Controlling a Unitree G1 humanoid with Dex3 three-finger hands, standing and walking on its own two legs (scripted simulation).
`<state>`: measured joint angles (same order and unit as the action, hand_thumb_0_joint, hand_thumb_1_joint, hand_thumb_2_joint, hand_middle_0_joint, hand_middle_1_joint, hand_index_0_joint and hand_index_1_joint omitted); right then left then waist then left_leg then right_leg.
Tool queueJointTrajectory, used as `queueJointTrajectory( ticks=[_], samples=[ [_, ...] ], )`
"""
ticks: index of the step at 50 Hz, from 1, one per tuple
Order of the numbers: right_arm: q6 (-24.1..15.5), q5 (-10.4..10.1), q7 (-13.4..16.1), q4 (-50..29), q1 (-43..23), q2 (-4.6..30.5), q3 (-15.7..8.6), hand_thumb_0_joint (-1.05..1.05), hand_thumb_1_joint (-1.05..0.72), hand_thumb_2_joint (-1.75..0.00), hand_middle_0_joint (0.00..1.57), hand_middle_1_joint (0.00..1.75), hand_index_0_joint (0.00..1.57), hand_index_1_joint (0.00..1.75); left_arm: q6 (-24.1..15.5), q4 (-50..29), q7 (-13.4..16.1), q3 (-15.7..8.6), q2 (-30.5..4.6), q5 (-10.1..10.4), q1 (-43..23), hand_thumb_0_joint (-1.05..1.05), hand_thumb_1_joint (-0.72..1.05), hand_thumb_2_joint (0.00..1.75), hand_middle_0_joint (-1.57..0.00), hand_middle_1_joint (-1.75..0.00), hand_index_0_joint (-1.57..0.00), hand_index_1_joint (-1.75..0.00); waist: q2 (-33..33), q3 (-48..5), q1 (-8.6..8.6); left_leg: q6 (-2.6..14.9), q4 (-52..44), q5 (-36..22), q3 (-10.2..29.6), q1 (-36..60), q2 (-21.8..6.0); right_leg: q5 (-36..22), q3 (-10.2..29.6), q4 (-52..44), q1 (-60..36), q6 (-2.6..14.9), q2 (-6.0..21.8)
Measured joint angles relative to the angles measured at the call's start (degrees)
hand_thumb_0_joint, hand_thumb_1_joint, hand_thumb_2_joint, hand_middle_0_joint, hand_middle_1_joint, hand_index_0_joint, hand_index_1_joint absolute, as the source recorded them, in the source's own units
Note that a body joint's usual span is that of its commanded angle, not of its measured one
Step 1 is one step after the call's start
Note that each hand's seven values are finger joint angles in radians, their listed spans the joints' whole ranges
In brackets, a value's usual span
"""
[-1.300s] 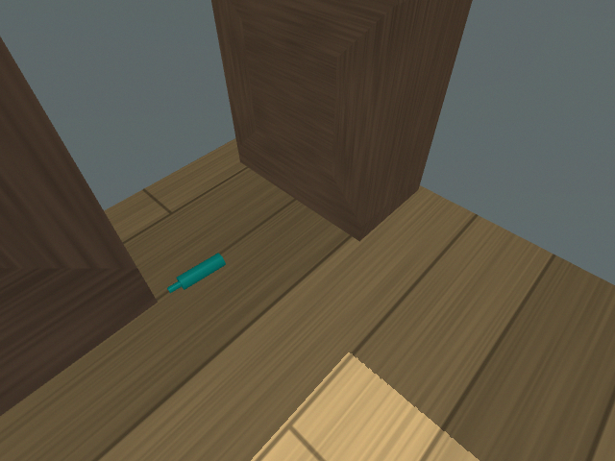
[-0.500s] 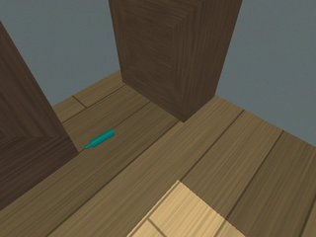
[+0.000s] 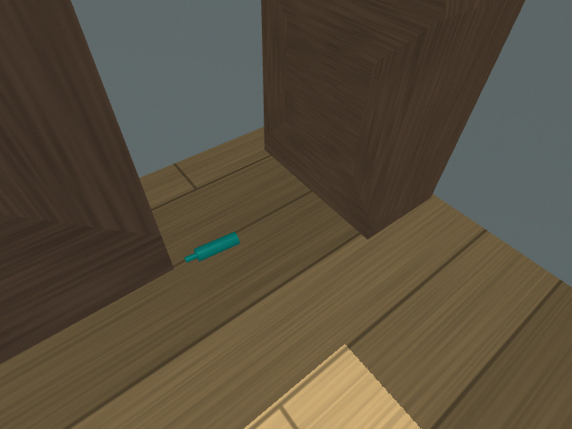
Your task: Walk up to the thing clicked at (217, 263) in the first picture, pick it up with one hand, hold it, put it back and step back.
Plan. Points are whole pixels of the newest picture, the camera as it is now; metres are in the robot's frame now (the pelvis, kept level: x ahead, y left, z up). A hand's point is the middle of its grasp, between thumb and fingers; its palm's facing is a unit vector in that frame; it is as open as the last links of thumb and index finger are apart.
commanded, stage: walk up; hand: left
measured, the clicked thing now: (211, 248) +0.95 +0.35 -0.75
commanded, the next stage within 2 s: none
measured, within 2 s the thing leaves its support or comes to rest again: neither
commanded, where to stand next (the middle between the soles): +0.74 -0.06 m, yaw +23 degrees
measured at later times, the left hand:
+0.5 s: hand (100, 389) +0.22 +0.33 -0.16, palm faces +0.13 -0.94 -0.30, open 7.4 cm
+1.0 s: hand (178, 301) +0.38 +0.24 -0.14, palm faces +0.27 -0.89 -0.35, open 7.4 cm
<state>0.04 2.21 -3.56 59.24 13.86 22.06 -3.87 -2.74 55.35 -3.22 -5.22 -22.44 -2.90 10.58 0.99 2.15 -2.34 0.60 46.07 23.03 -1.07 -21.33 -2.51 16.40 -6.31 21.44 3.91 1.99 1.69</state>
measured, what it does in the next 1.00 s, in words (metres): walks ahead, turning left: left foot, then right foot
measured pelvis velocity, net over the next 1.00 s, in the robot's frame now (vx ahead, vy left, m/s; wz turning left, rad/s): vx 0.41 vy -0.04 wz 0.29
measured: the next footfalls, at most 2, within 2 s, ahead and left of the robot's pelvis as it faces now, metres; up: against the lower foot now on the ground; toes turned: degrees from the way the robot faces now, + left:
left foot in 0.14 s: +0.17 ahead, +0.17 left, +0.00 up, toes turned +9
right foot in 0.64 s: +0.44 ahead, -0.10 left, +0.00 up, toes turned +9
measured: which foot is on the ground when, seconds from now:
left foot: up 0.00-0.12, down 0.14-0.68, up 0.70-1.00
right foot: down 0.00-0.16, up 0.18-0.62, down 0.64-1.00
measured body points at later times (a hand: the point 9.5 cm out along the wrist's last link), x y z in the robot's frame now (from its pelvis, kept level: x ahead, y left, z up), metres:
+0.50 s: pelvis +0.19 +0.04 -0.01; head +0.19 +0.08 +0.44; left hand +0.21 +0.38 -0.14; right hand +0.26 -0.27 -0.10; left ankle +0.13 +0.17 -0.74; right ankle +0.34 -0.11 -0.69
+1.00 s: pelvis +0.41 -0.04 -0.01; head +0.44 -0.02 +0.44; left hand +0.36 +0.28 -0.12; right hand +0.59 -0.33 -0.11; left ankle +0.48 +0.12 -0.71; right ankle +0.40 -0.10 -0.74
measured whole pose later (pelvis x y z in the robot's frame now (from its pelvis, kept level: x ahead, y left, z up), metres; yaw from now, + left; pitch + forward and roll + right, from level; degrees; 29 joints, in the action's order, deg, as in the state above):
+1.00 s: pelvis +0.41 -0.04 -0.01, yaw +17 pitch -2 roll +0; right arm -3.9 0.2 -0.4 47.8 17.7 24.2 -3.2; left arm -1.9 43.3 -4.3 -4.7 -23.3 -2.3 19.0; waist 0.4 6.3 -3.9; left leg 0.5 46.7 13.8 -1.8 -30.2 -3.6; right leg 19.5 -9.2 28.9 7.5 5.1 -2.2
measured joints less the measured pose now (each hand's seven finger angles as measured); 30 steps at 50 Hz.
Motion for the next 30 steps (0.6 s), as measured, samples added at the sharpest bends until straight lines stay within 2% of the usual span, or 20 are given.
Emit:
queueJointTrajectory(
  ticks=[4,7,8,9,11,12,14,19,23,26,30],
  samples=[
    [-1.14,-0.31,-1.15,-3.01,0.82,1.74,-1.32,0.01,-0.91,-0.9,0.2,0.3,0.2,0.3,0.63,-0.89,-0.65,-0.79,-2.31,-0.4,3.01,0.0,0.9,0.9,-0.2,-0.3,-0.21,-0.3,0.52,0.98,-0.37,-0.16,-3.75,-2.5,-0.34,-2.94,-2.54,2.41,-2.1,-0.05,-3.23,-1.31,1.06],
    [-2.48,-0.6,-1.22,-5.24,1.86,2.71,-2.19,0.01,-0.91,-0.9,0.2,0.3,0.2,0.3,1.48,-1.35,-1.04,-1.21,-4.16,-0.41,4.52,0.0,0.9,0.9,-0.2,-0.3,-0.21,-0.3,1.37,1.48,-0.07,-0.15,-10.62,-10.74,-1.26,-0.95,-3.03,8.21,-3.56,6.68,-3.45,-2.53,2.78],
    [-3.12,-0.58,-0.85,-5.65,1.85,2.67,-2.56,0.01,-0.91,-0.9,0.2,0.3,0.2,0.3,1.8,-1.44,-0.96,-1.41,-4.73,-0.34,4.81,0.0,0.9,0.9,-0.2,-0.3,-0.21,-0.3,2.8,2.03,0.06,-0.24,-9.41,-11.79,-1.99,-0.61,-1.74,10.98,-2.84,12.24,-2.12,-1.77,4.69],
    [-3.65,-0.39,-0.35,-6.26,1.77,2.49,-2.74,0.01,-0.91,-0.9,0.2,0.3,0.2,0.3,2.26,-1.45,-0.76,-1.59,-4.95,-0.33,4.99,0.0,0.9,0.9,-0.2,-0.3,-0.21,-0.3,4.22,2.6,0.17,-0.04,-6.98,-9.82,-2.95,-0.59,-0.48,13.3,-0.4,20.0,0.55,-0.59,5.88],
    [-4.22,-0.58,0.39,-7.55,2.44,2.17,-2.48,0.01,-0.91,-0.9,0.2,0.3,0.2,0.3,3.33,-1.48,-0.59,-1.17,-4.34,-0.14,5.0,0.01,0.91,0.9,-0.2,-0.3,-0.2,-0.3,4.4,2.63,1.43,0.64,-4.46,-6.48,-2.68,-0.32,0.51,15.33,4.01,34.37,7.11,0.41,3.51],
    [-4.2,-0.94,0.57,-7.76,2.93,1.74,-2.14,0.01,-0.91,-0.9,0.2,0.3,0.2,0.3,3.62,-1.53,-0.73,-0.64,-4.1,-0.02,4.67,0.01,0.91,0.9,-0.2,-0.3,-0.2,-0.3,4.28,2.61,2.11,1.03,-5.1,-5.99,-2.03,0.67,0.88,14.78,4.89,38.94,9.96,0.56,2.28],
    [-4.17,-1.24,0.94,-7.88,4.15,0.6,-0.99,0.01,-0.91,-0.9,0.2,0.3,0.2,0.3,3.46,-2.11,-1.11,0.15,-3.89,0.53,3.86,0.01,0.91,0.9,-0.2,-0.3,-0.2,-0.3,4.75,2.65,2.51,1.2,-8.57,-6.54,-1.31,3.72,1.65,10.75,5.77,43.1,15.3,0.49,1.68],
    [-5.26,-1.76,1.3,-8.65,7.87,-1.37,0.97,0.01,-0.91,-0.9,0.21,0.3,0.2,0.3,3.02,-4.5,-2.11,0.44,-3.59,0.97,3.1,0.0,0.91,0.9,-0.2,-0.3,-0.2,-0.3,5.59,2.52,2.68,0.7,-16.4,-7.58,0.57,10.77,3.05,0.79,7.23,38.16,24.19,-1.16,4.25],
    [-5.99,-1.71,1.67,-9.41,9.95,-1.72,1.35,0.01,-0.9,-0.9,0.21,0.3,0.2,0.3,3.71,-5.36,-2.81,-0.04,-3.68,0.63,3.46,0.0,0.91,0.9,-0.2,-0.3,-0.2,-0.3,5.32,1.98,2.52,0.07,-19.35,-6.23,1.75,14.78,3.12,-3.91,7.97,31.24,27.18,-2.41,5.85],
    [-6.36,-1.71,2.0,-10.19,10.93,-1.27,1.41,0.01,-0.9,-0.9,0.21,0.3,0.21,0.3,4.32,-5.61,-3.13,-0.51,-3.81,0.48,3.13,0.0,0.91,0.9,-0.2,-0.3,-0.2,-0.3,4.96,1.77,2.67,-1.03,-20.01,-4.34,2.65,16.83,2.93,-6.14,8.04,26.23,27.53,-2.22,6.19],
    [-6.26,-1.53,2.73,-11.21,11.76,0.17,1.26,0.01,-0.9,-0.9,0.21,0.3,0.21,0.3,4.24,-6.5,-3.33,-0.92,-3.47,0.59,1.52,0.01,0.91,0.9,-0.2,-0.3,-0.2,-0.3,3.86,1.74,2.89,-3.05,-18.31,-0.32,4.2,18.16,2.02,-6.62,7.03,19.21,24.96,-1.2,5.28]
  ],
)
